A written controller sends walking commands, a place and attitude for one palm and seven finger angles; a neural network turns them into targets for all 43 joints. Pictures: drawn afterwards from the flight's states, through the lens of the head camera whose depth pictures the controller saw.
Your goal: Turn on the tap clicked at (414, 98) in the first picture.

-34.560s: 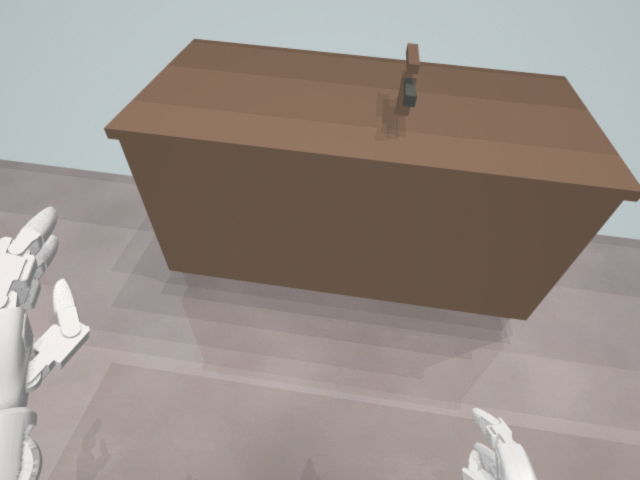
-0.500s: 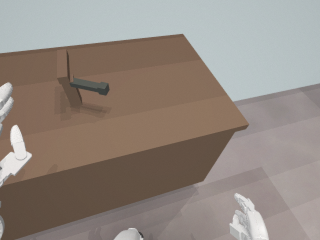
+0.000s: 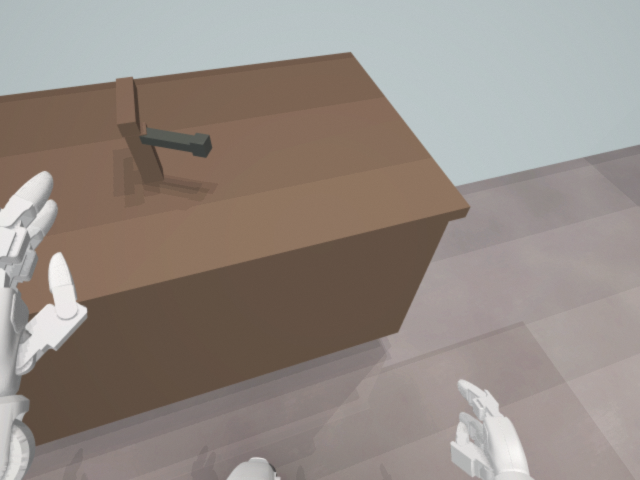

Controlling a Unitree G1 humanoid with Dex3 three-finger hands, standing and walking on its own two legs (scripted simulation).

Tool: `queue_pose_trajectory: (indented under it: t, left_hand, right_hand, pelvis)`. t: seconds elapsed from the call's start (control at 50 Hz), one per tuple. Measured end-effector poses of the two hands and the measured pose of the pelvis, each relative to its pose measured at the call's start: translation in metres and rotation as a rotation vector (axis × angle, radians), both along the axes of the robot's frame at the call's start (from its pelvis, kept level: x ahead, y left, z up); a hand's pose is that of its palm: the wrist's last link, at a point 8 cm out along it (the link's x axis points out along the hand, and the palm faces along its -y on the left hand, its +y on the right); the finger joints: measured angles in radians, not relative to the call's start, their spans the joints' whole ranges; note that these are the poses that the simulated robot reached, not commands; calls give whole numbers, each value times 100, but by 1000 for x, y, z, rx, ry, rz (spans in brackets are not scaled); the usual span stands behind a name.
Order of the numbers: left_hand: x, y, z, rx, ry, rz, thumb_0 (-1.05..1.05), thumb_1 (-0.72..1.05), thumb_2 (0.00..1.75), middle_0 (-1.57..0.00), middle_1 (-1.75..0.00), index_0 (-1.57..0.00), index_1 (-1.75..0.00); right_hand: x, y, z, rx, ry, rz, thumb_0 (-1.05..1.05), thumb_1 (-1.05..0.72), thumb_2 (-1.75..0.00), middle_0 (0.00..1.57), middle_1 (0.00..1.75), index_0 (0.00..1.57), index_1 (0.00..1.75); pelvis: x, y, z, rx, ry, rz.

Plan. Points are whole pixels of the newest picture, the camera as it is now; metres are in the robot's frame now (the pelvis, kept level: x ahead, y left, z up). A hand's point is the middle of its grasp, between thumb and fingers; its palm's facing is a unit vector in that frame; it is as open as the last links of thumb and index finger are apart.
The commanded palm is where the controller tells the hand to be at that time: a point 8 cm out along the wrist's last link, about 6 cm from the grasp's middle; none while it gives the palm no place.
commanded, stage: stop stepping back and stand still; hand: left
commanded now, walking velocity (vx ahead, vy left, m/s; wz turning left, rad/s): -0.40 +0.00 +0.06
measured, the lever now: (201, 145) +0.61 +0.26 +0.04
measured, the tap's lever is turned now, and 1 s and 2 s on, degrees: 59 59 59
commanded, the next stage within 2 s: stand and check the lever's angle in 0.72 s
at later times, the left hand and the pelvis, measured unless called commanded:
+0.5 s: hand out of the picture +0.10 +0.25 +0.16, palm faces +0.47 -0.83 -0.30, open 7.4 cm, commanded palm +0.05 +0.29 +0.19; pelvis -0.08 +0.00 +0.00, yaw +5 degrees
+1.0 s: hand (12, 431) +0.13 +0.24 +0.16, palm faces +0.41 -0.84 -0.37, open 7.4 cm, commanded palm +0.07 +0.28 +0.19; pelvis -0.07 -0.01 +0.01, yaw +3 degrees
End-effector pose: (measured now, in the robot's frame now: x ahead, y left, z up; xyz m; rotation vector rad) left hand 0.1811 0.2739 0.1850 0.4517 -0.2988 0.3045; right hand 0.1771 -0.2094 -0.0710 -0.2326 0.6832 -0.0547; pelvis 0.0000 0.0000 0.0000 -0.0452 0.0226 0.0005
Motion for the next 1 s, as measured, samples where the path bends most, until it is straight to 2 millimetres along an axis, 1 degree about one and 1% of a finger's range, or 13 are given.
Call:
queue_pose_trajectory:
  t: [0.06,0.12,0.18,0.24,0.34,0.46,0.52,0.6,0.66,0.72,0.78,0.86,1.0]
  left_hand:
    - [-17,-13,-1,-13,28,-29,1,89,90,-20,-30,-21,-30]
    - [-36,-14,-4,-13,66,-24,1,89,90,-21,-30,-21,-30]
    - [-51,-5,-9,-13,78,9,1,89,90,-21,-30,-21,-30]
    - [-67,9,-11,-15,38,43,1,89,90,-21,-30,-22,-30]
    - [-94,22,-6,-4,24,120,1,89,90,-21,-30,-21,-30]
    - [-119,16,-9,-51,-8,143,1,89,90,-20,-30,-21,-30]
    - [-123,17,-12,-96,-22,131,1,89,90,-20,-30,-21,-30]
    - [-121,22,-10,-63,-28,118,1,89,90,-20,-30,-21,-30]
    - [-117,26,-4,-42,-11,133,1,89,90,-21,-30,-21,-30]
    - [-115,22,-1,-33,7,143,1,89,90,-20,-30,-21,-30]
    - [-112,12,-4,-23,11,130,1,89,90,-20,-30,-21,-30]
    - [-105,1,-11,-67,40,103,1,89,90,-20,-30,-21,-30]
    - [-94,7,-8,-43,64,97,1,89,90,-21,-30,-21,-30]
  right_hand:
    - [-23,-13,1,-4,42,-35,1,-90,-90,21,30,20,30]
    - [-45,-26,8,-20,50,-81,1,-90,-90,21,30,20,30]
    - [-64,-37,13,-56,38,-109,1,-90,-90,21,30,20,30]
    - [-79,-45,12,-112,14,-109,1,-90,-90,21,30,20,30]
    - [-101,-40,9,-80,16,-107,1,-90,-90,20,30,20,30]
    - [-112,-23,-9,-43,77,-29,1,-90,-90,20,30,20,30]
    - [-114,-14,-6,-47,83,-16,1,-90,-90,21,30,20,30]
    - [-113,-3,-1,-30,24,-26,1,-90,-90,21,30,20,30]
    - [-114,6,4,17,11,-16,1,-90,-90,21,30,20,30]
    - [-113,10,4,38,15,11,1,-90,-90,21,30,20,30]
    - [-107,6,-2,38,24,32,1,-90,-90,21,30,20,30]
    - [-100,-9,-4,11,50,10,1,-90,-90,21,30,20,30]
    - [-87,-32,10,-49,23,-56,1,-90,-90,21,30,20,30]
  pelvis:
    - [-16,-6,5,30,5,2]
    - [-28,-7,9,63,5,4]
    - [-39,-5,8,71,4,23]
    - [-52,2,-1,39,2,57]
    - [-68,0,2,55,-37,67]
    - [-81,-2,-1,28,-64,82]
    - [-87,2,0,37,-69,81]
    - [-94,5,-3,36,-78,66]
    - [-92,1,4,42,-71,70]
    - [-88,-3,7,35,-60,69]
    - [-86,-9,3,33,-53,60]
    - [-83,-10,4,16,-48,62]
    - [-74,-7,8,32,-44,54]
